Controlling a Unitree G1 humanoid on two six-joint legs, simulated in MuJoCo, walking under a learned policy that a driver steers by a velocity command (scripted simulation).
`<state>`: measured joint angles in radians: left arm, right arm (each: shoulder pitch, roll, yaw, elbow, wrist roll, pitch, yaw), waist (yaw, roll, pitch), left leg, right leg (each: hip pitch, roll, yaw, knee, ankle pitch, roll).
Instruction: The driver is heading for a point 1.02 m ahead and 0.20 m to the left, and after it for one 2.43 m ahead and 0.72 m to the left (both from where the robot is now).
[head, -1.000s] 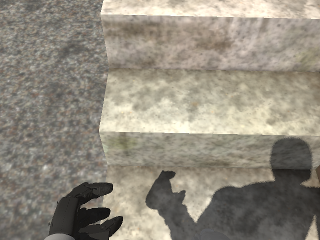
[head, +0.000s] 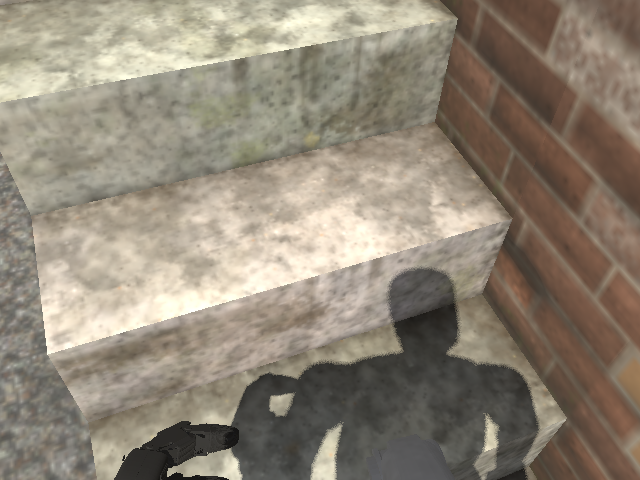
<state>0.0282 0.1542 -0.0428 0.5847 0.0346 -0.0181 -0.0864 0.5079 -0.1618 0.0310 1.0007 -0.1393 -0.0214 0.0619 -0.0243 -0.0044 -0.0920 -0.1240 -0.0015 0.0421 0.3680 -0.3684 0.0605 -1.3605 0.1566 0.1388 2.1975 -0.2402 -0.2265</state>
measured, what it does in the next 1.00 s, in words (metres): climbs: right foot 0.20 m higher, then left foot 0.20 m higher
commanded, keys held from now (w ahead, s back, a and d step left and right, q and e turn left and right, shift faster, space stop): w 1.00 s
